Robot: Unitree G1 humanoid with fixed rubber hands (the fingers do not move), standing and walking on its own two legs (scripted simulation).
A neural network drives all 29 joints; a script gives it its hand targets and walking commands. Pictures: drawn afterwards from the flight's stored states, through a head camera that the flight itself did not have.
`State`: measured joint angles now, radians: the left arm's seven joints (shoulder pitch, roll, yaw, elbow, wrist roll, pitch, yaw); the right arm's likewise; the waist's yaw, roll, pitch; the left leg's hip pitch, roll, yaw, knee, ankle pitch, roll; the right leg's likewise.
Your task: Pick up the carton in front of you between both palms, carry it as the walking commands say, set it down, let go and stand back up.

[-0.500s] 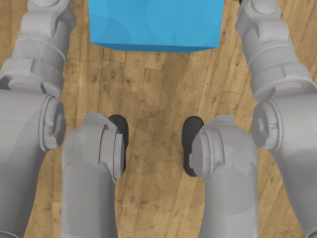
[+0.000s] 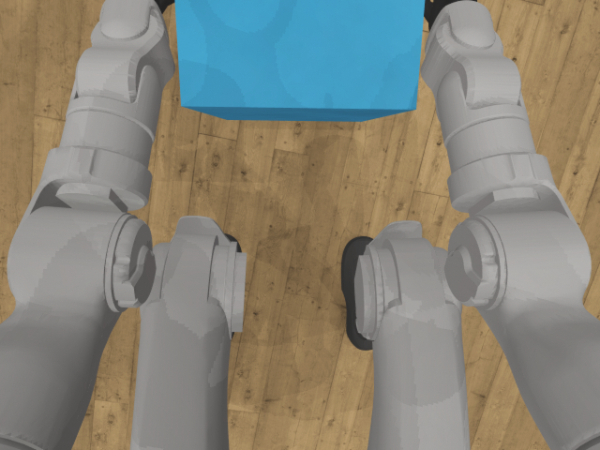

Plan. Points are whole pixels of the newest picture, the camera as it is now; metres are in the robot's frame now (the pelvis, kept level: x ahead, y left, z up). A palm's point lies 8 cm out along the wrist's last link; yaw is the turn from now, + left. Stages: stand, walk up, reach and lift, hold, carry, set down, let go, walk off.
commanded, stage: reach and lift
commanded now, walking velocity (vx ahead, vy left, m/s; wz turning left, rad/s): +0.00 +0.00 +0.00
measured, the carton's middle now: (297, 26) +0.53 +0.01 -0.22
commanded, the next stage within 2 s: none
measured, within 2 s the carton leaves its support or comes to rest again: neither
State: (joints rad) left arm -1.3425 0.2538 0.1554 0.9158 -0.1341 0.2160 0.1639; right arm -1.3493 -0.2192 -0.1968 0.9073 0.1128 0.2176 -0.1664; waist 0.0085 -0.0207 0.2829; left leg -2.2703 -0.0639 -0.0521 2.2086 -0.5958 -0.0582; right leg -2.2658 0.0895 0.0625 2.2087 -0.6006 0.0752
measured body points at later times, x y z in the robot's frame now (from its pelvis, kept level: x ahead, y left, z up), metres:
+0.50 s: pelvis -0.01 +0.00 +0.12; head +0.26 +0.01 +0.48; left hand +0.50 +0.16 +0.05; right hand +0.50 -0.14 +0.05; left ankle +0.11 +0.13 -0.33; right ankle +0.11 -0.13 -0.33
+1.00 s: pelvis +0.04 +0.00 +0.25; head +0.20 +0.00 +0.67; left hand +0.45 +0.16 +0.20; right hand +0.46 -0.14 +0.20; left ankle +0.10 +0.13 -0.33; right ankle +0.10 -0.13 -0.33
